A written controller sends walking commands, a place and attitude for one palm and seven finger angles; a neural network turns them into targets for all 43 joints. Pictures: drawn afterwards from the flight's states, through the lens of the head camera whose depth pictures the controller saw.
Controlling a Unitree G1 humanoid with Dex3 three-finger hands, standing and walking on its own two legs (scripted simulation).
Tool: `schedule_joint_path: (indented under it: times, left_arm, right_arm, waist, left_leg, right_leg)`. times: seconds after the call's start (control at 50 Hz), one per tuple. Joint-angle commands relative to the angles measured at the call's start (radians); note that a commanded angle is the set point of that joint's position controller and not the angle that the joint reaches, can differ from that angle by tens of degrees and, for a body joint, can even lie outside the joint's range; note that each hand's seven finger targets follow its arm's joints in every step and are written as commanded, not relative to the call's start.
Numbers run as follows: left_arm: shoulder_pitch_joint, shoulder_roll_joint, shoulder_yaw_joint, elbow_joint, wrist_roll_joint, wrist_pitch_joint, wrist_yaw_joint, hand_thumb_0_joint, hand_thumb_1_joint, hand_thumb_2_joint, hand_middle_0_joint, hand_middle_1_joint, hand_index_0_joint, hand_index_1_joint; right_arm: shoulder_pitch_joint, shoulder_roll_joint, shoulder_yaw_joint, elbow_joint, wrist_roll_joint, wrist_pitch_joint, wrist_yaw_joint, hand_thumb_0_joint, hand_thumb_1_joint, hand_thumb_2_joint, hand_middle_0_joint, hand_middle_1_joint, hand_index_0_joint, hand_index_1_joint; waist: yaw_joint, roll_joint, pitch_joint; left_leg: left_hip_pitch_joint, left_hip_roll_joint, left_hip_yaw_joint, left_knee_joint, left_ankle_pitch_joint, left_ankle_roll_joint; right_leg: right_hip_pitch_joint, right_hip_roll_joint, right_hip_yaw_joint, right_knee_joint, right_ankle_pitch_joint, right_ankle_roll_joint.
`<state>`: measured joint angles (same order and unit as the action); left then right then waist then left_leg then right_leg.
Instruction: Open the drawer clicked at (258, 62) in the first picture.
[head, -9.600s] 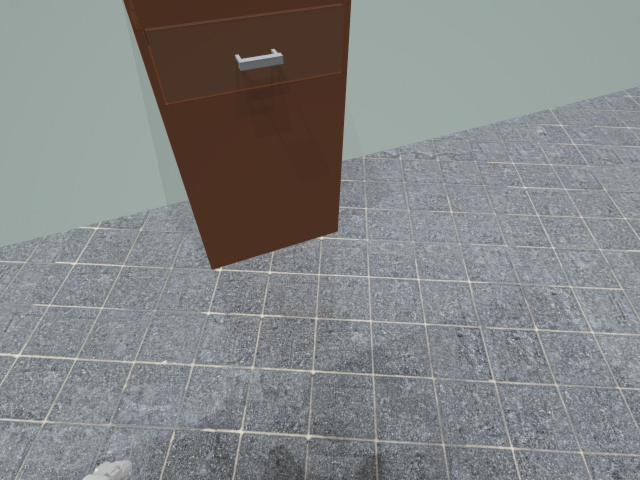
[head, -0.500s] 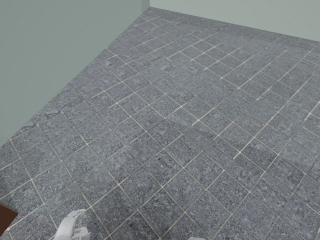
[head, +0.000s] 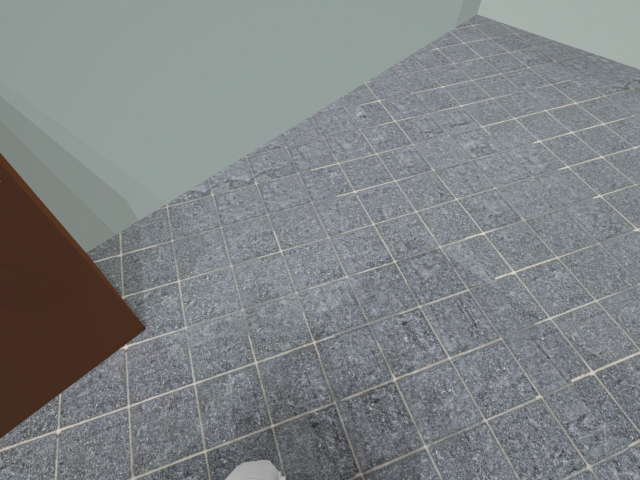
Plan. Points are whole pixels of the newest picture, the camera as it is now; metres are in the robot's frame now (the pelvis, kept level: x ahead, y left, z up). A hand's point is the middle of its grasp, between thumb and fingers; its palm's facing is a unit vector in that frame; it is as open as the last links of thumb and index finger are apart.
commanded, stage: turn to face it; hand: left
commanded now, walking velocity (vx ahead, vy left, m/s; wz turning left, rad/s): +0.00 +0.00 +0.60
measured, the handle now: out of the picture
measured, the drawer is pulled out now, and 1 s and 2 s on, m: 0.00 0.00 0.00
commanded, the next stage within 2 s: take the last steps up to it in 1.32 s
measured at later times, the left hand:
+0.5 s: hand out of the picture +0.08 +0.29 -0.15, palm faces +0.29 -0.92 -0.25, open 7.4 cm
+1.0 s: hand out of the picture -0.02 +0.20 -0.13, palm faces +0.55 -0.78 -0.30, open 7.4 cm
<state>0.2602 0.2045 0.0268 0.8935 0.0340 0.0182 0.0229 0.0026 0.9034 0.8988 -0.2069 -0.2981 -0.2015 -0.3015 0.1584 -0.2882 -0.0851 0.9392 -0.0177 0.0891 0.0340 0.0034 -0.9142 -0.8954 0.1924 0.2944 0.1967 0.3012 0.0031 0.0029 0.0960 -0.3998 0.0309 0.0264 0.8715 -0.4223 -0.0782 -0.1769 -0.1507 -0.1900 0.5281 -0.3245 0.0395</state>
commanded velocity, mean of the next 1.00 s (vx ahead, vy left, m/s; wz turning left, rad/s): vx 0.00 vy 0.00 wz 0.59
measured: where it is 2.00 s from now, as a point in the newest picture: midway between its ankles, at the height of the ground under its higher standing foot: outside the picture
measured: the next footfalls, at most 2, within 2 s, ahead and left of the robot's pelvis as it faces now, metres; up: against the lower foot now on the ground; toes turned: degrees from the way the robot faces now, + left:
left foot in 0.08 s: +0.04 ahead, +0.13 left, +0.00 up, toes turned +7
right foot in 0.72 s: +0.10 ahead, -0.09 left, +0.00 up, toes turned +26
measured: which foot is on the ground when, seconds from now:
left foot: up 0.00-0.06, down 0.08-0.72, up 0.74-1.00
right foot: down 0.00-0.08, up 0.10-0.70, down 0.72-1.00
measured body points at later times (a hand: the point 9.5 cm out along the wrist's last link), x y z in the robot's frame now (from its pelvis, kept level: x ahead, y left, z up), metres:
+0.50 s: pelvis +0.01 +0.05 +0.01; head +0.03 +0.08 +0.46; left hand +0.06 +0.34 -0.13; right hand +0.13 -0.18 -0.12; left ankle +0.00 +0.12 -0.74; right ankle +0.06 -0.13 -0.66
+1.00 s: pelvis +0.01 -0.01 +0.01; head +0.05 -0.04 +0.45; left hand -0.05 +0.24 -0.11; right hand +0.19 -0.23 -0.15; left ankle -0.10 +0.11 -0.64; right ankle +0.07 -0.11 -0.74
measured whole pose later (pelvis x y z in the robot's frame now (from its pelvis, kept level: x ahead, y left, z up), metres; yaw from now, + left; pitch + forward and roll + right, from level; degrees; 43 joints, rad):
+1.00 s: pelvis +0.01 -0.01 +0.01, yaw +36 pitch -1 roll +2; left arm 0.21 0.18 0.02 0.87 0.02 0.01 0.03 0.00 0.90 0.90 -0.21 -0.30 -0.20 -0.30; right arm 0.28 -0.29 -0.10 0.97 -0.03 0.10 0.03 0.00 -0.91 -0.90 0.19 0.29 0.20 0.30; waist -0.04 0.04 0.05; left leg -0.49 0.02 -0.05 1.15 -0.35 -0.08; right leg -0.18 -0.10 -0.14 0.48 -0.27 -0.01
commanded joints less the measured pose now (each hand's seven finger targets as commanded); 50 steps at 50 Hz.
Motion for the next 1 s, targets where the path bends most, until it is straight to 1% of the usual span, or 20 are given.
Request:
schedule_joint_path:
  times: [0.0,0.02,0.04,0.06,0.08,0.14,0.2,0.34,0.46,0.58,0.64,0.66,0.68,0.7,0.72,0.74,0.76,0.78,0.82,0.98]
  left_arm:
    - [0.012,0.247,0.078,-0.055,-0.007,-0.008,0.008,0.0,0.9,0.9,-0.2,-0.3,-0.2,-0.3]
    - [0.003,0.24,0.078,-0.058,-0.017,-0.005,0.006,0.0,0.9,0.9,-0.2,-0.3,-0.2,-0.3]
    - [0.018,0.187,0.069,-0.082,-0.026,0.0,0.0,0.0,0.9,0.9,-0.2,-0.3,-0.2,-0.3]
    - [-0.029,0.127,0.046,-0.121,-0.026,0.004,-0.002,0.0,0.9,0.9,-0.2,-0.3,-0.2,-0.3]
    - [-0.064,0.16,0.047,-0.126,-0.019,0.017,0.005,0.0,0.9,0.9,-0.2,-0.3,-0.2,-0.3]
    - [-0.107,0.164,0.061,-0.084,-0.017,0.019,-0.001,0.0,0.9,0.9,-0.2,-0.3,-0.2,-0.3]
    - [-0.052,0.164,0.064,-0.053,-0.015,0.016,-0.01,0.0,0.9,0.9,-0.2,-0.3,-0.2,-0.3]
    - [-0.118,0.165,0.062,-0.079,-0.016,0.015,0.001,0.0,0.9,0.9,-0.2,-0.3,-0.2,-0.3]
    - [-0.211,0.148,0.053,-0.122,-0.025,0.008,0.006,0.0,0.9,0.9,-0.2,-0.3,-0.2,-0.3]
    - [-0.197,0.132,0.045,-0.137,-0.035,0.001,0.012,0.0,0.9,0.9,-0.2,-0.3,-0.2,-0.3]
    - [-0.124,0.139,0.049,-0.12,-0.041,-0.006,0.016,0.0,0.9,0.9,-0.2,-0.3,-0.2,-0.3]
    - [-0.089,0.15,0.053,-0.112,-0.042,-0.013,0.019,0.0,0.9,0.9,-0.2,-0.3,-0.2,-0.3]
    - [-0.067,0.206,0.063,-0.108,-0.034,-0.024,0.024,0.0,0.9,0.9,-0.2,-0.3,-0.2,-0.3]
    - [-0.069,0.282,0.078,-0.117,-0.02,-0.027,0.032,0.0,0.9,0.9,-0.2,-0.3,-0.2,-0.3]
    - [-0.056,0.276,0.07,-0.122,-0.02,-0.018,0.03,0.0,0.9,0.9,-0.2,-0.3,-0.2,-0.3]
    - [-0.119,0.242,0.059,-0.14,-0.021,-0.014,0.027,0.0,0.9,0.9,-0.2,-0.3,-0.2,-0.3]
    - [-0.175,0.211,0.057,-0.144,-0.025,-0.015,0.024,0.0,0.9,0.9,-0.2,-0.3,-0.2,-0.3]
    - [-0.207,0.187,0.051,-0.15,-0.026,-0.011,0.022,0.0,0.9,0.9,-0.2,-0.3,-0.2,-0.3]
    - [-0.184,0.152,0.04,-0.138,-0.025,-0.023,0.015,0.0,0.9,0.9,-0.2,-0.3,-0.2,-0.3]
    - [-0.007,0.191,0.056,-0.069,-0.008,-0.023,0.015,0.0,0.9,0.9,-0.2,-0.3,-0.2,-0.3]
  right_arm:
    - [-0.005,-0.047,0.001,-0.098,0.01,-0.055,-0.007,0.0,-0.9,-0.9,0.2,0.3,0.2,0.3]
    - [0.07,-0.085,-0.008,-0.081,0.007,-0.065,-0.006,0.0,-0.9,-0.9,0.2,0.3,0.2,0.3]
    - [0.133,-0.197,-0.035,-0.072,0.0,-0.076,-0.011,0.0,-0.9,-0.9,0.2,0.3,0.2,0.3]
    - [0.203,-0.286,-0.056,-0.061,0.01,-0.076,-0.02,0.0,-0.9,-0.9,0.2,0.3,0.2,0.3]
    - [0.221,-0.274,-0.051,-0.046,0.012,-0.066,-0.023,0.0,-0.9,-0.9,0.2,0.3,0.2,0.3]
    - [0.061,-0.173,-0.021,-0.085,-0.001,-0.072,-0.047,0.0,-0.9,-0.9,0.2,0.3,0.2,0.3]
    - [0.033,-0.147,-0.009,-0.098,0.004,-0.084,-0.046,0.0,-0.9,-0.9,0.2,0.3,0.2,0.3]
    - [0.103,-0.141,-0.016,-0.082,0.004,-0.082,-0.045,0.0,-0.9,-0.9,0.2,0.3,0.2,0.3]
    - [0.159,-0.14,-0.024,-0.066,-0.004,-0.079,-0.05,0.0,-0.9,-0.9,0.2,0.3,0.2,0.3]
    - [0.143,-0.143,-0.032,-0.067,-0.008,-0.066,-0.051,0.0,-0.9,-0.9,0.2,0.3,0.2,0.3]
    - [0.12,-0.133,-0.036,-0.069,-0.002,-0.059,-0.046,0.0,-0.9,-0.9,0.2,0.3,0.2,0.3]
    - [0.116,-0.122,-0.035,-0.069,0.005,-0.059,-0.043,0.0,-0.9,-0.9,0.2,0.3,0.2,0.3]
    - [0.133,-0.076,-0.03,-0.068,0.015,-0.059,-0.036,0.0,-0.9,-0.9,0.2,0.3,0.2,0.3]
    - [0.161,-0.017,-0.021,-0.087,0.017,-0.062,-0.039,0.0,-0.9,-0.9,0.2,0.3,0.2,0.3]
    - [0.143,-0.078,-0.037,-0.091,0.0,-0.055,-0.043,0.0,-0.9,-0.9,0.2,0.3,0.2,0.3]
    - [0.169,-0.075,-0.042,-0.076,-0.006,-0.043,-0.034,0.0,-0.9,-0.9,0.2,0.3,0.2,0.3]
    - [0.175,-0.06,-0.043,-0.053,-0.008,-0.027,-0.026,0.0,-0.9,-0.9,0.2,0.3,0.2,0.3]
    - [0.182,-0.063,-0.042,-0.042,-0.009,-0.022,-0.02,0.0,-0.9,-0.9,0.2,0.3,0.2,0.3]
    - [0.18,-0.052,-0.034,-0.035,-0.008,-0.021,-0.01,0.0,-0.9,-0.9,0.2,0.3,0.2,0.3]
    - [0.017,-0.038,-0.017,-0.074,0.0,-0.02,-0.006,0.0,-0.9,-0.9,0.2,0.3,0.2,0.3]
  waist:
    - [0.008,-0.231,-0.141]
    - [-0.038,-0.138,-0.19]
    - [-0.072,0.137,-0.259]
    - [-0.104,0.331,-0.283]
    - [-0.103,0.203,-0.266]
    - [-0.053,0.191,-0.113]
    - [-0.016,0.138,-0.128]
    - [-0.034,0.111,-0.117]
    - [-0.057,0.124,-0.128]
    - [-0.042,0.135,-0.152]
    - [-0.014,0.144,-0.176]
    - [0.006,0.123,-0.189]
    - [0.013,-0.012,-0.202]
    - [0.013,-0.294,-0.196]
    - [0.013,-0.192,-0.17]
    - [-0.029,-0.103,-0.116]
    - [-0.05,-0.162,-0.078]
    - [-0.067,-0.159,-0.042]
    - [-0.063,-0.177,-0.013]
    - [0.018,-0.191,-0.032]
  left_leg:
    - [0.11,-0.037,0.077,-0.3,0.098,0.028]
    - [0.261,-0.021,0.048,-0.449,0.26,0.04]
    - [0.474,0.184,-0.216,-0.492,0.532,0.122]
    - [0.522,0.383,-0.472,-0.478,0.996,0.245]
    - [0.481,0.398,-0.385,-0.449,0.953,0.284]
    - [0.3,0.238,-0.31,-0.504,0.723,0.232]
    - [0.306,0.173,-0.251,-0.517,0.727,0.195]
    - [0.316,0.167,-0.361,-0.544,0.624,0.218]
    - [0.343,0.172,-0.485,-0.512,0.666,0.262]
    - [0.259,0.138,-0.57,-0.476,0.684,0.258]
    - [0.176,0.082,-0.559,-0.444,0.619,0.208]
    - [0.109,0.053,-0.532,-0.407,0.523,0.174]
    - [-0.056,0.004,-0.458,-0.305,0.291,0.117]
    - [-0.252,-0.135,-0.23,-0.065,-0.102,0.036]
    - [-0.19,-0.122,-0.183,0.134,-0.172,0.032]
    - [-0.153,-0.097,-0.182,0.256,-0.089,0.034]
    - [-0.142,-0.071,-0.167,0.307,-0.046,0.028]
    - [-0.14,-0.053,-0.14,0.339,0.002,0.024]
    - [-0.164,-0.038,-0.097,0.383,0.085,0.008]
    - [-0.144,-0.002,-0.03,0.174,0.012,-0.01]
  right_leg:
    - [0.091,-0.19,0.074,0.021,0.585,-0.104]
    - [0.021,-0.173,0.032,0.159,0.499,-0.059]
    - [-0.219,-0.065,-0.009,0.388,0.122,0.014]
    - [-0.415,0.037,0.064,0.564,-0.382,0.064]
    - [-0.403,0.007,0.145,0.634,-0.35,0.045]
    - [-0.421,0.008,0.194,0.687,-0.146,0.05]
    - [-0.393,0.03,0.185,0.683,-0.043,0.063]
    - [-0.41,0.05,0.217,0.606,-0.009,0.083]
    - [-0.399,0.083,0.238,0.464,-0.085,0.075]
    - [-0.22,0.148,0.233,0.241,-0.113,0.046]
    - [-0.04,0.172,0.218,0.021,0.014,0.028]
    - [0.076,0.149,0.227,-0.122,0.113,0.025]
    - [0.252,0.014,0.346,-0.22,0.141,-0.004]
    - [0.335,-0.275,0.627,-0.256,0.21,-0.11]
    - [0.124,-0.359,0.619,-0.267,0.226,-0.192]
    - [-0.005,-0.292,0.519,-0.29,0.089,-0.198]
    - [-0.079,-0.225,0.467,-0.319,-0.009,-0.158]
    - [-0.112,-0.183,0.405,-0.316,-0.011,-0.135]
    - [-0.084,-0.122,0.262,-0.271,0.146,-0.117]
    - [0.035,-0.186,0.2,-0.219,0.29,-0.158]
